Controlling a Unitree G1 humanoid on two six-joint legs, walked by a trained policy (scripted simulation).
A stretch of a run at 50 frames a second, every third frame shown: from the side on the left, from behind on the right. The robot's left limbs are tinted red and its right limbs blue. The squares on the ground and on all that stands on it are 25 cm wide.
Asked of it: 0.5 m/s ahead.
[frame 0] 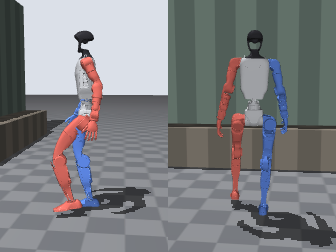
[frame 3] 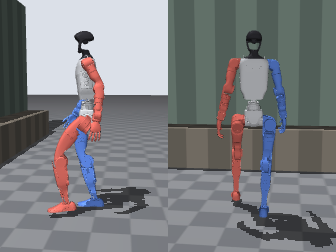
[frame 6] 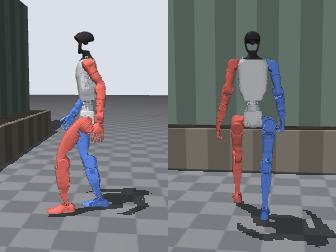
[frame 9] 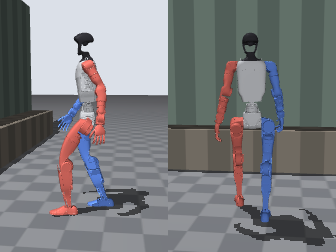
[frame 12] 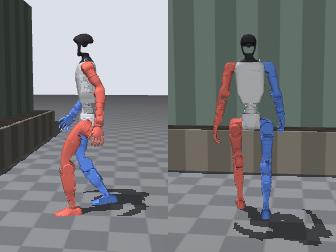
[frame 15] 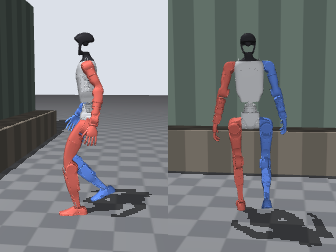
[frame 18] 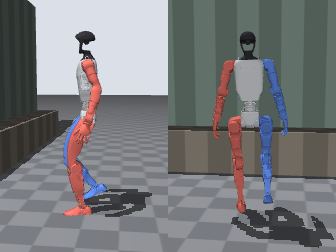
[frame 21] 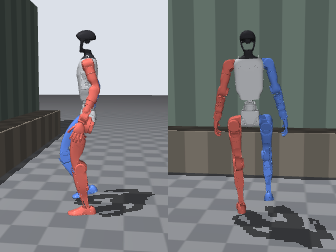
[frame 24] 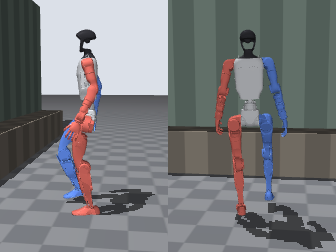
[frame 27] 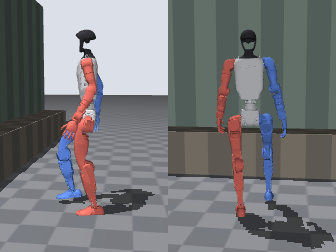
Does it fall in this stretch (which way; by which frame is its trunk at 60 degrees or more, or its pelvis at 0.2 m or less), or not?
no
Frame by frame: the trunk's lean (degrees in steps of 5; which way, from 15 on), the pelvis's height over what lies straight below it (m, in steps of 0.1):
0: 0, 0.8
3: 0, 0.8
6: 5, 0.8
9: 5, 0.8
12: 5, 0.8
15: 5, 0.8
18: 5, 0.8
21: 5, 0.8
24: 5, 0.8
27: 5, 0.8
